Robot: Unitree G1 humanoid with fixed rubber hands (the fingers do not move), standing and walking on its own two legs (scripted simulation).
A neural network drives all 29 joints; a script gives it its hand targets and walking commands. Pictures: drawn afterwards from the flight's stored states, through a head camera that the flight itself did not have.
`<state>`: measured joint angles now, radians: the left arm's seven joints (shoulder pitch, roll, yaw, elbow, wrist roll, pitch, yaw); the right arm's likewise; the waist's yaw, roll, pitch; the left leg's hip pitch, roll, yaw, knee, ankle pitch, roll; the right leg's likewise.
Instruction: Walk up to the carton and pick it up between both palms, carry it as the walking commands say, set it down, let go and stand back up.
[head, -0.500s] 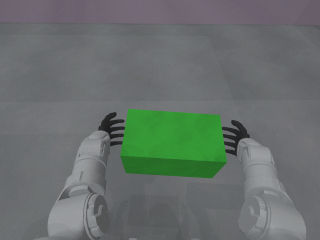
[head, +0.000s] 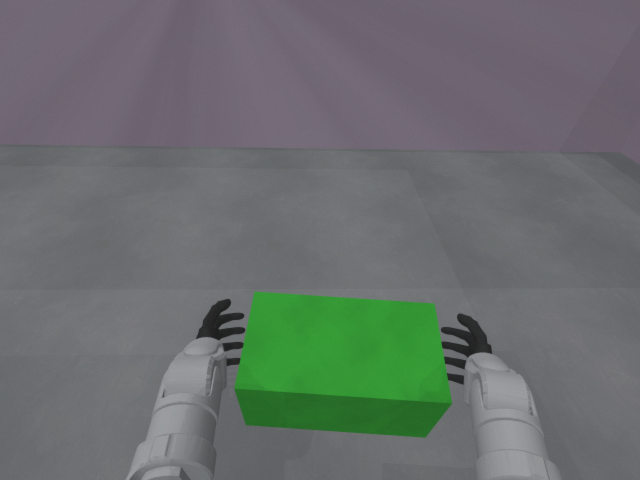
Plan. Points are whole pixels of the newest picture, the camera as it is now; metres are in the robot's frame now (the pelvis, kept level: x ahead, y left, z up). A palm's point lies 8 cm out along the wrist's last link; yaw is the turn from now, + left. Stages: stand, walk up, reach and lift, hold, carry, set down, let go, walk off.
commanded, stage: reach and lift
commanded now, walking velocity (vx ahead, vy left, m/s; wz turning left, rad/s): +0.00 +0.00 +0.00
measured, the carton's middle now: (339, 364) +0.34 -0.02 -0.04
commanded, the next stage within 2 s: hold in 1.38 s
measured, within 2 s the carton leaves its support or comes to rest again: neither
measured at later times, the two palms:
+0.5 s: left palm (203, 358) +0.29 +0.17 +0.05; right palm (479, 375) +0.27 -0.19 +0.04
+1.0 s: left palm (211, 360) +0.29 +0.16 +0.04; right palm (482, 371) +0.28 -0.20 +0.04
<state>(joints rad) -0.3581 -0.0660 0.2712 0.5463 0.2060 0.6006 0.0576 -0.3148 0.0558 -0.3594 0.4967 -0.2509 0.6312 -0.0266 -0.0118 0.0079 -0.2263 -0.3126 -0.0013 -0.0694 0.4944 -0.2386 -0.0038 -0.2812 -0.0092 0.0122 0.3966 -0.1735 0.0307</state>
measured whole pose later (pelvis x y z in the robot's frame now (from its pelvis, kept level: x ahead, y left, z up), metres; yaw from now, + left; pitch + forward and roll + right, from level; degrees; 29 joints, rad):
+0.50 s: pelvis -0.02 +0.00 +0.00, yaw +0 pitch -1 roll -1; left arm -0.43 -0.07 0.33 0.59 0.24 0.64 0.10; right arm -0.39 0.05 -0.36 0.56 -0.25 0.67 -0.04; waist -0.01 0.01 -0.16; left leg -0.27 0.00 -0.07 0.49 -0.21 0.00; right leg -0.24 -0.01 0.01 0.40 -0.15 0.03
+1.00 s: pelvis +0.01 -0.01 +0.01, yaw +0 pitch +1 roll -1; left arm -0.23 -0.11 0.24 0.35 0.26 0.73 0.10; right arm -0.24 0.05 -0.27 0.40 -0.24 0.74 -0.03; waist -0.01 0.01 -0.18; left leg -0.17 0.00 -0.07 0.34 -0.18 -0.01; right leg -0.16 -0.01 0.01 0.28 -0.14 0.03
